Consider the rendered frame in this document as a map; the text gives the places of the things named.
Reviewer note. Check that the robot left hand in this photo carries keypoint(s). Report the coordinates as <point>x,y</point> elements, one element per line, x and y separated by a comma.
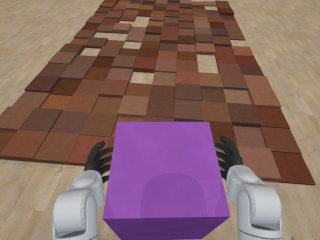
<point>94,162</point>

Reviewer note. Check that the robot right forearm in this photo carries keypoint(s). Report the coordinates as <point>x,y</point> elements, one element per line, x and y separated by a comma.
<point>259,209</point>

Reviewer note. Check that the robot right hand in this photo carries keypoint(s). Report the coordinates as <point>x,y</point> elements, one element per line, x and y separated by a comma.
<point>231,158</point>

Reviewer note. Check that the carton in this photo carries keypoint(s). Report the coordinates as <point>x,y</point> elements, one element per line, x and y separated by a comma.
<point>164,182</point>

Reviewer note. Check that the robot left forearm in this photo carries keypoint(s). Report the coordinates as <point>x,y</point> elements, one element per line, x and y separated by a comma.
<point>74,215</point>

